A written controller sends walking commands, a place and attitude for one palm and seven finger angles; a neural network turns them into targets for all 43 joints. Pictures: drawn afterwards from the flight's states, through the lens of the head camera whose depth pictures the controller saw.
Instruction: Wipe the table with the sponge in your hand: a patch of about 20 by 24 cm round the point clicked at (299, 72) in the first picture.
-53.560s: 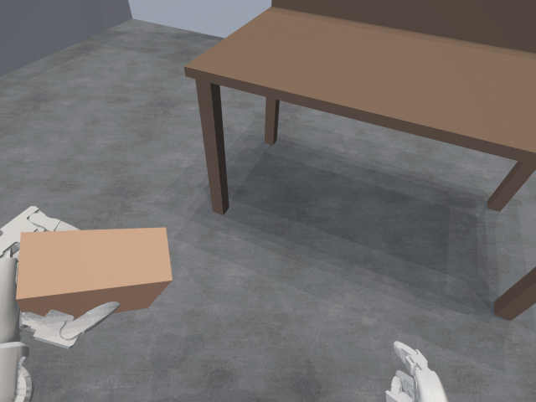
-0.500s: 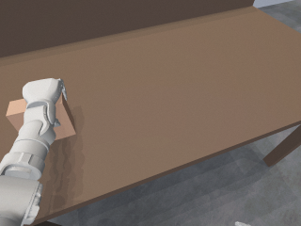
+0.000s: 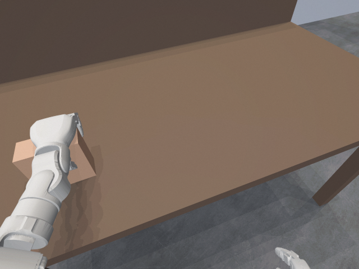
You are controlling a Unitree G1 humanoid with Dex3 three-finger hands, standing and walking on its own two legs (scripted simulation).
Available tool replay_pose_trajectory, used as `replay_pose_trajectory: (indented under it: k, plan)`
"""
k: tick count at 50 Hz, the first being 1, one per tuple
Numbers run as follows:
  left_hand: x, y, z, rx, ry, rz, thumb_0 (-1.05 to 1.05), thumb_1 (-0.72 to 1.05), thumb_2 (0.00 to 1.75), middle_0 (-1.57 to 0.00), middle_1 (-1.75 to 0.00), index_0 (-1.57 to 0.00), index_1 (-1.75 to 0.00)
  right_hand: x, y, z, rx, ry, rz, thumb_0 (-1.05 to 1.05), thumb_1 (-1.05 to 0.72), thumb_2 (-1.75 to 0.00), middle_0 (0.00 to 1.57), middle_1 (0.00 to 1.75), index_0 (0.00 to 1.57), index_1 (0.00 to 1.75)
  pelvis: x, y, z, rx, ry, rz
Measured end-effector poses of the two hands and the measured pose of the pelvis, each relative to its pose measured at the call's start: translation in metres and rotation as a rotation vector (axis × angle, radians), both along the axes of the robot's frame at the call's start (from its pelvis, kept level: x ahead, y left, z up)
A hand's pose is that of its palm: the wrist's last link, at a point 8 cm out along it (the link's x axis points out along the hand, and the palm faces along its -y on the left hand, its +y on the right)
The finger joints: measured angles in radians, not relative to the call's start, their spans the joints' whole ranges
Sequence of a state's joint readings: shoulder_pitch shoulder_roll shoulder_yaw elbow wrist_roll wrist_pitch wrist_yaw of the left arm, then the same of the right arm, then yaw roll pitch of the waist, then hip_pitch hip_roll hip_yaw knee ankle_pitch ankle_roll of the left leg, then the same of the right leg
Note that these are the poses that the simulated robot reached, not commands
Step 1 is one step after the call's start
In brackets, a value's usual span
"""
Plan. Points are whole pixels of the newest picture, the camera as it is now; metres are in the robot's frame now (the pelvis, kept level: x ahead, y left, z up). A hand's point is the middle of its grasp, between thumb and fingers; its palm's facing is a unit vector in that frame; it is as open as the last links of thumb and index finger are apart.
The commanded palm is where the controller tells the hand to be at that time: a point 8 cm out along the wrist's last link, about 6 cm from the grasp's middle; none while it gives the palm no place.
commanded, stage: wipe back along the middle lane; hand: left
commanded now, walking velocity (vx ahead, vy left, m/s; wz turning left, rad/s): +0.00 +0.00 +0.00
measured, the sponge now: (63, 165) +0.34 +0.33 +0.02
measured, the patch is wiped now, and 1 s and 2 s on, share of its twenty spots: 0.25 0.55 0.75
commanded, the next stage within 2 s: slide across to the third lane in 1.16 s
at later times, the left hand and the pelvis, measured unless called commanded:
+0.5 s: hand (68, 160) +0.32 +0.28 +0.09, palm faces +0.03 -0.03 -1.00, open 10.3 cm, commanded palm +0.27 +0.26 +0.11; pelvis +0.00 -0.01 +0.00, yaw -1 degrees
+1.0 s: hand (71, 177) +0.28 +0.25 +0.09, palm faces +0.08 -0.08 -0.99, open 10.3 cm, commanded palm +0.23 +0.23 +0.11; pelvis +0.00 -0.01 +0.00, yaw -1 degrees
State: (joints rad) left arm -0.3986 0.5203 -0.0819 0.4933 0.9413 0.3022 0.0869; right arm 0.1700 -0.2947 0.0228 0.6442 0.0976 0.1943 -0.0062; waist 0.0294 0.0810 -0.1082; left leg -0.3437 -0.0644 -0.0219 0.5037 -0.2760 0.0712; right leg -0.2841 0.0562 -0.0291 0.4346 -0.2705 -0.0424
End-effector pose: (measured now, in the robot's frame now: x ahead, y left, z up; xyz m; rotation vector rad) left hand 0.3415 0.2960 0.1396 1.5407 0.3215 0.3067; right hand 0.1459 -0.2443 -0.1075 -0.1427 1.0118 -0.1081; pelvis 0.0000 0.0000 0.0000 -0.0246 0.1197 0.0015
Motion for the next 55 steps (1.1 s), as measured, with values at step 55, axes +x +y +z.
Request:
replay_pose_trajectory:
  k: [55]
  plan:
    - [-0.098, -0.053, -0.001, -0.072, -0.095, 0.013, 0.01, -0.49, 1.04, -0.64, -1.47, -0.68, -1.37, 0.065, 0.022, 0.028, 0.089, -0.243, 0.099, 0.01, -0.91, -0.90, 0.19, 0.30, 0.20, 0.30, -0.003, -0.012, 0.000, 0.016, -0.089, -0.028]
